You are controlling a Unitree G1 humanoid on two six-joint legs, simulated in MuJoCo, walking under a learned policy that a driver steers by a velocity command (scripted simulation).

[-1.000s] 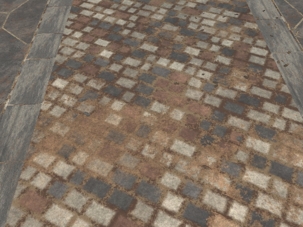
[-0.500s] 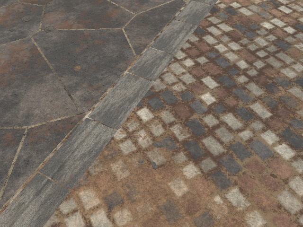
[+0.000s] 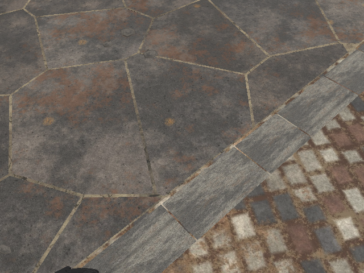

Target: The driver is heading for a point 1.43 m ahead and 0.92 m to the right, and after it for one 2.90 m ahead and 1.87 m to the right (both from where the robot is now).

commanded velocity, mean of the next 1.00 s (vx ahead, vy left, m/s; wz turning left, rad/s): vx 0.19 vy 0.00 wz -0.75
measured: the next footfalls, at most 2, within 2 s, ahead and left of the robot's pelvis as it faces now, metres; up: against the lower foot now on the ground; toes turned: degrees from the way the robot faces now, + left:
right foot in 0.16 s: +0.39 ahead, -0.13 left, +0.00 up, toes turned -4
left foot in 0.70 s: +0.57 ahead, -0.02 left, +0.00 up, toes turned -45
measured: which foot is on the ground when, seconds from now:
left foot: down 0.00-0.16, up 0.18-0.68, down 0.70-1.00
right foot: up 0.00-0.14, down 0.16-0.70, up 0.72-1.00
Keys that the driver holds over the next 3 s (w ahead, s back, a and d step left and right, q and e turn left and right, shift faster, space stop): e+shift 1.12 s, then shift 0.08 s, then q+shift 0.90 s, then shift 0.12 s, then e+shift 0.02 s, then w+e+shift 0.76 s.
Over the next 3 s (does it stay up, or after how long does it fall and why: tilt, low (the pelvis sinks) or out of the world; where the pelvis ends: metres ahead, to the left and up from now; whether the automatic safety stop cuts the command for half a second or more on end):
stays up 0.73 -0.35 -0.04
